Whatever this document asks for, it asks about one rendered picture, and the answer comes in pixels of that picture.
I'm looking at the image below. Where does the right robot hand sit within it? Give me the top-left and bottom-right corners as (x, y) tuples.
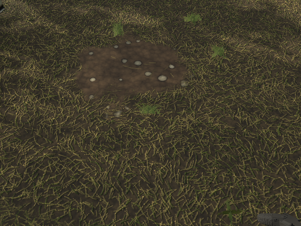
(257, 213), (301, 226)

